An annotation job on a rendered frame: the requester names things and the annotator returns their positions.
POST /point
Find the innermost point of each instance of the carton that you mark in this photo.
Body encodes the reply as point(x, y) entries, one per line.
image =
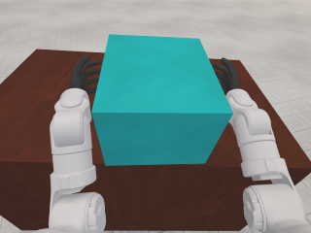
point(158, 102)

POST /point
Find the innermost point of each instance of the robot left forearm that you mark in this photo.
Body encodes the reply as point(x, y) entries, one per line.
point(71, 145)

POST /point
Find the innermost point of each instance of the robot right forearm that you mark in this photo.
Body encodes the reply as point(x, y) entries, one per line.
point(255, 138)

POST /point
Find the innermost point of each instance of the pedestal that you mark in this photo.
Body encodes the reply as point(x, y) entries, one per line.
point(159, 197)

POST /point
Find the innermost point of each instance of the left robot upper arm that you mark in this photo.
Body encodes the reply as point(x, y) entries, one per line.
point(77, 213)

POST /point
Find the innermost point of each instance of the right robot upper arm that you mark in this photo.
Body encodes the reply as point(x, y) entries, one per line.
point(274, 208)

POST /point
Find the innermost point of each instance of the robot left hand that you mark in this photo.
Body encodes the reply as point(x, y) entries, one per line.
point(80, 74)

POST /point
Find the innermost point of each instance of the robot right hand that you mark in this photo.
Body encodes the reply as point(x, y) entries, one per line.
point(229, 77)

